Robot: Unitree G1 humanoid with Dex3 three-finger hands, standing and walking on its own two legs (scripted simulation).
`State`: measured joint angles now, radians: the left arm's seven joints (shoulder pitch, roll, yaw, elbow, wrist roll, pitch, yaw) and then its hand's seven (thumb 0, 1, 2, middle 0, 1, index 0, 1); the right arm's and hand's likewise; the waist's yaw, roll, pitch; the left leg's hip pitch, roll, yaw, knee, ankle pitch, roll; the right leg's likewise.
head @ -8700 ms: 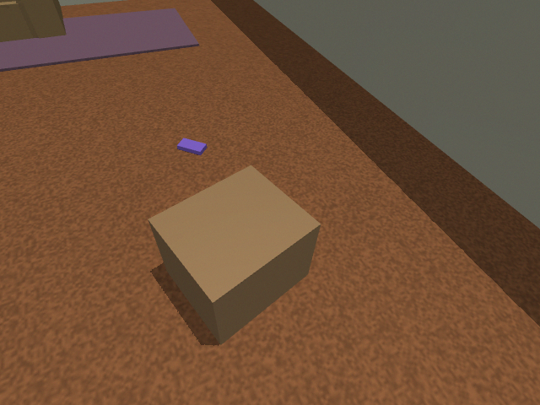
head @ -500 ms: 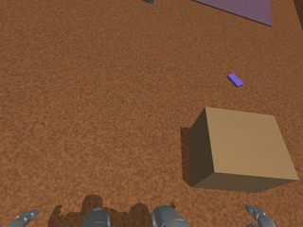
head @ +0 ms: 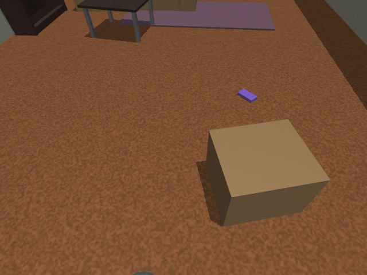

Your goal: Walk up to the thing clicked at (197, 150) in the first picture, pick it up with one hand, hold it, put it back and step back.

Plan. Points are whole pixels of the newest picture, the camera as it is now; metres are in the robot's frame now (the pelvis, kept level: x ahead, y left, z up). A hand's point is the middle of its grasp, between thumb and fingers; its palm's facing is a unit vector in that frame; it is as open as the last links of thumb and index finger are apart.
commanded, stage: walk up
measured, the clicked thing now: (247, 95) +1.61 -0.50 -0.75
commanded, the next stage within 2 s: stand in 1.90 s
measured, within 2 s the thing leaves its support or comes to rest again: neither
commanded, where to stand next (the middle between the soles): +0.09 +0.03 m, yaw -7 degrees
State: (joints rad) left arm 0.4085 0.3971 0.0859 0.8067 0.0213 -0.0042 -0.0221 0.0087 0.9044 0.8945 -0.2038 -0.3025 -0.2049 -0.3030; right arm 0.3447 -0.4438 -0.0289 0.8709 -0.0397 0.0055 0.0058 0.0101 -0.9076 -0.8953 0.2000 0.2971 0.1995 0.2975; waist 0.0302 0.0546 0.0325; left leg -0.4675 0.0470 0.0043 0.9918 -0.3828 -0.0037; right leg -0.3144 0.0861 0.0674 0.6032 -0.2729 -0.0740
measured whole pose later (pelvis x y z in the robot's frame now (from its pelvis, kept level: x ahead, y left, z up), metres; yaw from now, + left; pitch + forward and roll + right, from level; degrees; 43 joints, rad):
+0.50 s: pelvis +0.03 +0.02 -0.01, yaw +17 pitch -1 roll -1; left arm 0.14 0.44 0.09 0.82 0.00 0.03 -0.02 0.01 0.91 0.89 -0.20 -0.30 -0.20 -0.30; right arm 0.33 -0.41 -0.03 0.78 -0.03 -0.05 -0.01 0.01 -0.90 -0.90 0.20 0.30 0.20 0.30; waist -0.02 -0.06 0.10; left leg -0.38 -0.01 -0.11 0.70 -0.30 -0.02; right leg -0.45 -0.03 0.03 0.93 -0.49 -0.02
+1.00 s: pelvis +0.03 +0.01 -0.02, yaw +30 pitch -2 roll +1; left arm 0.25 0.43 0.07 0.90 0.01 0.02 0.00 0.01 0.91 0.89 -0.20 -0.30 -0.20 -0.30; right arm 0.24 -0.39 -0.04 0.85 -0.03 -0.03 0.01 0.01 -0.91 -0.90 0.20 0.30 0.20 0.30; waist 0.04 -0.04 0.09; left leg -0.37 -0.03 -0.01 0.76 -0.36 0.01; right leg -0.41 -0.11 -0.02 0.93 -0.55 -0.01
